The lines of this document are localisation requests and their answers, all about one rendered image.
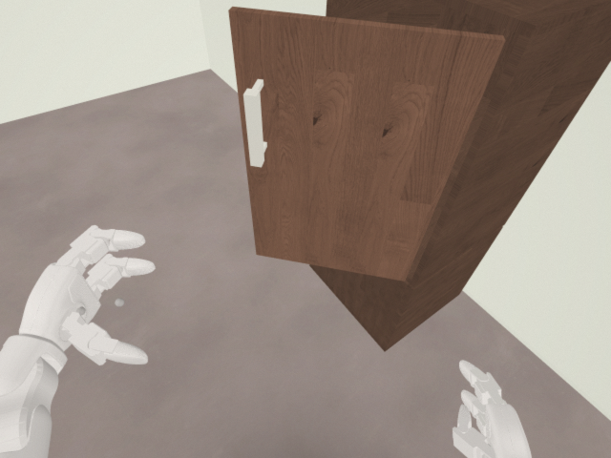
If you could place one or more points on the left robot hand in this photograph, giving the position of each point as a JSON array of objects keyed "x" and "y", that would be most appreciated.
[{"x": 50, "y": 311}]

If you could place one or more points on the handle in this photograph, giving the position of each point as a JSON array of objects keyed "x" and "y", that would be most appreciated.
[{"x": 254, "y": 126}]

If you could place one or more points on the right robot hand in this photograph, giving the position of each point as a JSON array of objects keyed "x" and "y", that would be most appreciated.
[{"x": 498, "y": 422}]

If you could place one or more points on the left robot forearm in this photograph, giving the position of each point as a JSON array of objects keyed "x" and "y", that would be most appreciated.
[{"x": 29, "y": 368}]

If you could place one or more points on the cupboard door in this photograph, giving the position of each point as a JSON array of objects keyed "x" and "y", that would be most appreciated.
[{"x": 363, "y": 122}]

